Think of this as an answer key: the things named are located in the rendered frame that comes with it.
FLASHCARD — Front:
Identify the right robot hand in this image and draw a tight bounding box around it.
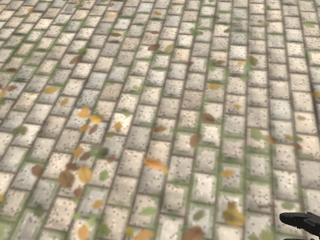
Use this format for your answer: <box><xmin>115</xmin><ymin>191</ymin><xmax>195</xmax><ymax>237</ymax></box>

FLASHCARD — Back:
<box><xmin>279</xmin><ymin>212</ymin><xmax>320</xmax><ymax>240</ymax></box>

